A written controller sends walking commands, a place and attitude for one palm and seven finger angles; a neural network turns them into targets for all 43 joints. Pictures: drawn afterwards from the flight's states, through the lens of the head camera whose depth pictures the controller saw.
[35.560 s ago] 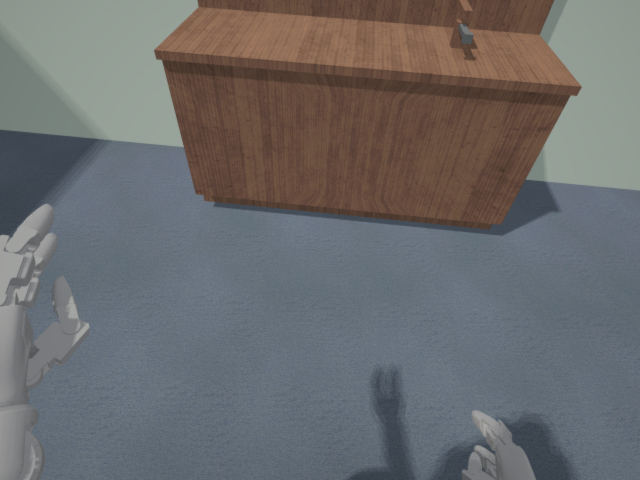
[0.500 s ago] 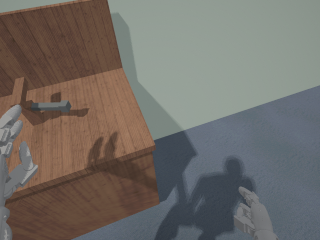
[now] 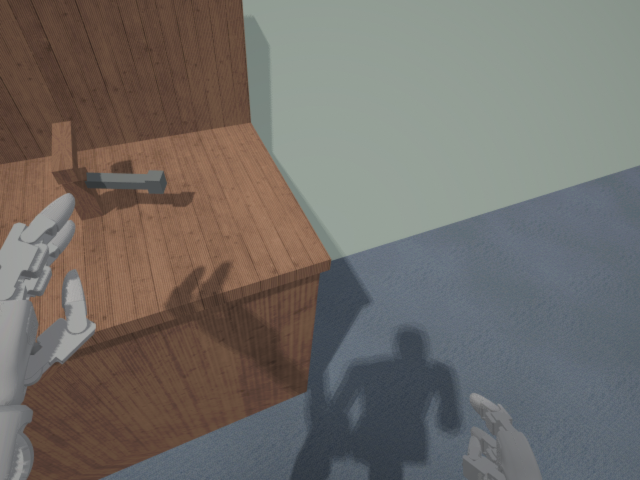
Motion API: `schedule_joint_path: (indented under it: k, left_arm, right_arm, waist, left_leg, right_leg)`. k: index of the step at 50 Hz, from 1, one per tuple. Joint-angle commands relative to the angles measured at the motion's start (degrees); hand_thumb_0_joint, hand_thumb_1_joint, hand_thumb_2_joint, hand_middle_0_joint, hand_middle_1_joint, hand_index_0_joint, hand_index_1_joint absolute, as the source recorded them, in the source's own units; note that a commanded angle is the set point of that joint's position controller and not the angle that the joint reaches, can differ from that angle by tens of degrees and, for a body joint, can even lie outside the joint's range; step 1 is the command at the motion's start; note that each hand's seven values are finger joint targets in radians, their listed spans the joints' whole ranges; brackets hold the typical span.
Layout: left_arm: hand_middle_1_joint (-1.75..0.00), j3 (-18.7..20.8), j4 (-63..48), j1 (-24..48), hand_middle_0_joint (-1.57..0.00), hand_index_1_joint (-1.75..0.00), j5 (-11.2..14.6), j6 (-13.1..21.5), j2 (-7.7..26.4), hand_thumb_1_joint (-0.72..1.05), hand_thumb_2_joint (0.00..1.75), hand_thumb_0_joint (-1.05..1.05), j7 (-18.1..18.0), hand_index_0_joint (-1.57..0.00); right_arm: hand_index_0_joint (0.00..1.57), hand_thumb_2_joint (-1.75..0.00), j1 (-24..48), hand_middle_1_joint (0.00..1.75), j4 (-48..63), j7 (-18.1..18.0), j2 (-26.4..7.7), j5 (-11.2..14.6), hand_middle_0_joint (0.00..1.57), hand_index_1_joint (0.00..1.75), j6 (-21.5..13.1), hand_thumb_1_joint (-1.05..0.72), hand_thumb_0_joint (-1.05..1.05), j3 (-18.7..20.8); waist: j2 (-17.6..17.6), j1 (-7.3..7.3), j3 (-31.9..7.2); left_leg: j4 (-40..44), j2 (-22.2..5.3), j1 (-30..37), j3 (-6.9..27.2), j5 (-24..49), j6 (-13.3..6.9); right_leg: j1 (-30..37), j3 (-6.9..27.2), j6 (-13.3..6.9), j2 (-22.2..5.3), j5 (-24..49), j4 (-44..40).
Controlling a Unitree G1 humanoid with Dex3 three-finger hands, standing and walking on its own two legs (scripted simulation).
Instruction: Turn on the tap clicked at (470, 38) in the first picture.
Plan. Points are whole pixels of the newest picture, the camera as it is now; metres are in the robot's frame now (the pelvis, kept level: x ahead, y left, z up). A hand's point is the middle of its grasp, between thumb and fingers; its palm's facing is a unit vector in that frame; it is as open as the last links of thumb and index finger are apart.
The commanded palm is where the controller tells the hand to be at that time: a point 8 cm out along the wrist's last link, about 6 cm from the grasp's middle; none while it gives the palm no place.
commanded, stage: come to a stop and stand still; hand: left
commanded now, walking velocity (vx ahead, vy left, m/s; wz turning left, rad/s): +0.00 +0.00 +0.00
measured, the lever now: (156, 182) +0.55 +0.31 +0.04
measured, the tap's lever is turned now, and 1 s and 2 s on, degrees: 68 68 68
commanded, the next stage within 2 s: look again from close up in 1.34 s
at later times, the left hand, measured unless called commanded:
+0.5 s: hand out of the picture +0.10 +0.32 +0.17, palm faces +0.49 -0.85 -0.20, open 7.4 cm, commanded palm +0.02 +0.33 +0.18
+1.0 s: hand out of the picture -0.01 +0.32 +0.18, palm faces +0.38 -0.84 -0.39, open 7.4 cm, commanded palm -0.07 +0.37 +0.18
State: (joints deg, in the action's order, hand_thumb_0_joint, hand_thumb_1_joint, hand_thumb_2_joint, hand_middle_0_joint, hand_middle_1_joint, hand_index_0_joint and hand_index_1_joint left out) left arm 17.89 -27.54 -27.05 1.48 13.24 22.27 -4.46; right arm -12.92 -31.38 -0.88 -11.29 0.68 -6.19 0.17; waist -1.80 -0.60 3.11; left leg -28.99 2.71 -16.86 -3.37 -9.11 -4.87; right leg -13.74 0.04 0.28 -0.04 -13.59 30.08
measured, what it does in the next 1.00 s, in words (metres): walks backwards: left foot, then right foot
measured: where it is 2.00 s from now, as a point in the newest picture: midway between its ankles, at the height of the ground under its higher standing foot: outside the picture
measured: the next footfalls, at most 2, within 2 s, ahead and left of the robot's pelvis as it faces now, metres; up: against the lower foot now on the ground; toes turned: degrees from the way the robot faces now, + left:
left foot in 0.36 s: +0.05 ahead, +0.10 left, +0.00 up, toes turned +1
right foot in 0.62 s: -0.11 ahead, +0.00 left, +0.00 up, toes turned +3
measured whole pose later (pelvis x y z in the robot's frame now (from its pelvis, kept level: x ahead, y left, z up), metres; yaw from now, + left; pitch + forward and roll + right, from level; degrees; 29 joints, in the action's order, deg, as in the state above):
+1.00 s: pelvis -0.22 +0.09 +0.00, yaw +2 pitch -4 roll +2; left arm 20.2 -27.0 -21.7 1.2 9.9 21.8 -4.9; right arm -13.4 -34.5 -1.0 -8.5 -0.6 -9.6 -0.1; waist -3.6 -0.7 3.6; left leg -29.7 -1.4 -11.3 0.7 -14.3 2.1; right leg -21.2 -2.0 -1.8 2.6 -25.4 47.1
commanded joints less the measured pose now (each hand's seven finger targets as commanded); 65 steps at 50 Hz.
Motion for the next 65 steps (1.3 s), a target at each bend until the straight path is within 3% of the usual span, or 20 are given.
schedule_joint_path:
  k: [1,9,13,15,17,19,22,26,28,30,32,35,41,44,45,48,52,54,55,65]
  left_arm:
    - [-0.3,12.7,-9.97,12.89,-0.2,-0.3,0.17,4.3,11.63,0.9,0.9,0.0,-2.54,-0.2]
    - [-0.3,3.71,-5.84,16.13,-0.2,-0.3,-1.05,1.66,5.05,0.9,0.9,0.0,-1.47,-0.2]
    - [-0.3,5.38,-9.43,15.66,-0.2,-0.3,-0.59,0.87,7.64,0.9,0.9,0.0,-1.35,-0.2]
    - [-0.3,6.86,-11.45,18.96,-0.2,-0.3,-0.31,-0.07,9.07,0.9,0.9,0.0,-1.12,-0.2]
    - [-0.3,7.95,-12.54,24.69,-0.2,-0.3,0.32,-0.41,10.31,0.9,0.9,0.0,-0.93,-0.2]
    - [-0.3,7.35,-9.94,32.33,-0.2,-0.3,-0.27,-0.98,8.35,0.9,0.9,0.0,-2.05,-0.2]
    - [-0.3,7.98,-11.01,31.21,-0.2,-0.3,-0.16,-1.77,9.86,0.9,0.9,0.0,-0.55,-0.2]
    - [-0.3,8.48,-17.81,15.62,-0.2,-0.3,0.92,-0.14,9.52,0.9,0.9,0.0,-1.1,-0.2]
    - [-0.3,8.89,-16.88,6.9,-0.2,-0.3,0.36,-0.74,9.62,0.9,0.9,0.0,-1.01,-0.2]
    - [-0.3,9.45,-19.25,6.45,-0.2,-0.3,0.18,-0.97,9.91,0.9,0.9,0.0,-0.23,-0.2]
    - [-0.3,14.47,-15.02,10.17,-0.2,-0.3,0.61,0.01,13.47,0.9,0.9,0.0,-0.59,-0.2]
    - [-0.3,10.33,-2.66,11.4,-0.2,-0.3,1.95,0.35,7.82,0.9,0.9,0.0,-0.27,-0.2]
    - [-0.3,2.87,-8.6,18.92,-0.2,-0.3,0.0,1.29,5.11,0.9,0.9,0.0,-2.18,-0.2]
    - [-0.3,4.34,-15.72,17.74,-0.2,-0.3,-0.1,1.5,7.82,0.9,0.9,0.0,-2.49,-0.2]
    - [-0.3,7.74,-15.24,16.22,-0.2,-0.3,-0.48,1.51,10.77,0.9,0.9,0.0,-2.3,-0.2]
    - [-0.3,12.67,-18.12,11.01,-0.2,-0.3,-0.32,2.29,13.73,0.9,0.9,0.0,-1.98,-0.2]
    - [-0.3,14.34,-9.5,0.9,-0.2,-0.3,0.24,0.53,12.35,0.9,0.9,0.0,-2.28,-0.2]
    - [-0.3,13.88,-8.42,5.85,-0.2,-0.3,1.44,-0.26,12.83,0.9,0.9,0.0,-1.29,-0.2]
    - [-0.3,13.62,-8.76,10.25,-0.2,-0.3,1.51,-0.16,12.66,0.9,0.9,0.0,-1.13,-0.2]
    - [-0.3,5.8,-12.94,15.77,-0.2,-0.3,-0.39,1.2,7.71,0.9,0.9,0.0,-3.03,-0.2]
  right_arm:
    - [0.2,-0.9,6.74,0.3,8.98,-1.31,-7.75,-0.13,0.2,0.3,-3.73,-0.9,0.0,2.13]
    - [0.2,-0.9,5.52,0.3,7.0,0.39,-7.54,-0.43,0.2,0.3,-4.3,-0.9,0.0,2.93]
    - [0.2,-0.9,5.67,0.3,5.71,-0.03,-7.43,-0.65,0.2,0.3,-2.57,-0.9,0.0,2.94]
    - [0.2,-0.9,5.01,0.3,4.02,-0.15,-6.14,-0.54,0.2,0.3,-1.12,-0.9,0.0,2.04]
    - [0.2,-0.9,3.74,0.3,4.16,-0.61,-6.45,0.25,0.2,0.3,-0.56,-0.9,0.0,1.58]
    - [0.2,-0.9,4.2,0.3,5.25,-0.42,-7.08,-0.09,0.2,0.3,-2.36,-0.9,0.0,2.67]
    - [0.2,-0.9,7.71,0.3,5.54,1.5,-7.12,0.29,0.2,0.3,-2.8,-0.9,0.0,3.98]
    - [0.2,-0.9,10.37,0.3,6.94,2.11,-5.5,-1.48,0.2,0.3,-3.9,-0.9,0.0,3.41]
    - [0.2,-0.9,6.61,0.3,7.02,2.58,-4.78,-1.07,0.2,0.3,-2.91,-0.9,0.0,2.42]
    - [0.2,-0.9,6.3,0.3,7.26,2.78,-5.58,0.0,0.2,0.3,-0.91,-0.9,0.0,3.17]
    - [0.2,-0.9,6.38,0.3,5.8,2.85,-6.09,-0.25,0.2,0.3,-0.97,-0.9,0.0,1.5]
    - [0.2,-0.9,5.27,0.3,4.34,1.31,-8.49,0.55,0.2,0.3,-3.43,-0.9,0.0,3.96]
    - [0.2,-0.9,4.11,0.3,3.42,-2.23,-5.28,-1.75,0.2,0.3,-6.55,-0.9,0.0,1.44]
    - [0.2,-0.9,4.5,0.3,6.1,-1.68,-6.94,-1.16,0.2,0.3,-6.88,-0.9,0.0,2.64]
    - [0.2,-0.9,4.83,0.3,6.02,-1.17,-7.69,-0.82,0.2,0.3,-6.84,-0.9,0.0,3.44]
    - [0.2,-0.9,5.79,0.3,5.02,0.12,-6.38,-1.09,0.2,0.3,-6.56,-0.9,0.0,2.98]
    - [0.2,-0.9,5.17,0.3,6.84,0.42,-6.31,-0.41,0.2,0.3,-4.14,-0.9,0.0,3.38]
    - [0.2,-0.9,5.04,0.3,7.49,-0.31,-6.25,0.55,0.2,0.3,-3.38,-0.9,0.0,3.76]
    - [0.2,-0.9,4.56,0.3,6.1,-0.38,-6.07,0.18,0.2,0.3,-3.59,-0.9,0.0,3.34]
    - [0.2,-0.9,4.32,0.3,4.23,-2.49,-6.31,-2.22,0.2,0.3,-6.89,-0.9,0.0,1.38]
  waist:
    - [11.89,1.9,-4.06]
    - [6.08,2.56,-7.53]
    - [-7.87,1.27,-4.95]
    - [-9.59,-0.12,-3.64]
    - [1.91,-2.02,-1.4]
    - [26.74,-2.48,6.22]
    - [16.04,1.1,-0.81]
    - [19.53,4.5,-10.19]
    - [13.24,3.91,-12.86]
    - [-9.39,2.38,-9.91]
    - [-6.96,0.95,-9.32]
    - [-4.73,-0.48,4.76]
    - [3.19,1.37,-8.13]
    - [15.07,0.75,-7.23]
    - [9.02,1.08,-4.32]
    - [17.3,1.07,-1.23]
    - [5.19,3.7,-5.1]
    - [-14.89,2.13,-2.91]
    - [-12.49,1.19,-1.73]
    - [1.57,1.91,-6.83]
  left_leg:
    - [20.12,-11.81,-11.41,15.01,-31.05,1.21]
    - [14.79,-7.3,-5.68,6.84,-29.68,6.19]
    - [-19.78,-0.61,15.78,3.76,-15.48,5.65]
    - [-27.8,-3.85,20.45,8.63,-12.53,5.03]
    - [-8.52,-5.91,15.19,14.59,-20.55,4.21]
    - [29.02,-17.66,-22.41,34.99,-45.16,-2.87]
    - [27.79,-13.03,-17.61,21.49,-40.28,10.55]
    - [24.3,-7.51,-11.96,7.2,-24.69,13.09]
    - [8.87,-5.24,-5.17,4.17,-21.12,10.08]
    - [-33.63,1.33,-1.33,-0.21,-15.98,7.09]
    - [-58.1,2.24,-17.22,7.17,-17.62,6.82]
    - [-43.6,-5.97,-20.68,16.11,-7.0,6.12]
    - [4.87,-0.41,13.12,-2.8,-9.59,2.86]
    - [12.38,-20.48,21.41,27.47,3.45,-6.9]
    - [14.21,-21.52,17.6,25.36,6.72,-7.34]
    - [14.15,-21.15,2.78,22.94,-9.2,-7.73]
    - [-7.01,-7.11,-21.05,3.66,-30.32,1.23]
    - [-41.63,0.31,-22.48,1.35,-24.89,3.96]
    - [-46.63,-1.83,-21.23,5.38,-19.17,4.4]
    - [3.84,-1.03,11.76,-2.57,-10.05,2.53]
  right_leg:
    - [8.59,0.19,-1.78,0.07,-8.84,0.85]
    - [6.99,-1.15,-3.68,1.07,-11.13,-1.36]
    - [-27.51,12.97,-8.56,-10.36,-24.69,-15.93]
    - [-40.59,8.15,-8.01,-11.25,-22.82,-9.29]
    - [-37.27,2.39,-3.17,-4.68,-22.56,8.4]
    - [-13.9,2.31,0.99,7.94,-15.84,47.74]
    - [-8.6,-0.2,0.56,8.67,-9.82,48.89]
    - [13.98,-8.08,-3.88,7.59,-14.17,11.3]
    - [16.24,-3.05,-5.77,3.26,-13.06,-6.21]
    - [-1.05,6.42,-8.91,-11.04,6.12,-16.57]
    - [0.25,10.62,-14.6,-16.9,13.27,-14.21]
    - [-9.08,22.86,-14.71,-18.62,-7.54,-19.9]
    - [-3.79,4.52,-7.23,-5.31,-18.87,-6.72]
    - [-18.47,-2.37,-1.3,3.47,-16.78,19.89]
    - [-19.57,-1.52,-1.15,3.73,-14.57,23.4]
    - [-11.02,2.09,-1.83,-1.08,-12.53,18.47]
    - [19.06,1.12,-4.6,0.96,-14.07,-0.88]
    - [3.41,33.66,-13.06,-16.71,-33.24,-20.05]
    - [-2.88,34.35,-13.54,-18.22,-36.93,-22.2]
    - [-7.98,8.8,-6.63,-8.36,-23.65,-12.77]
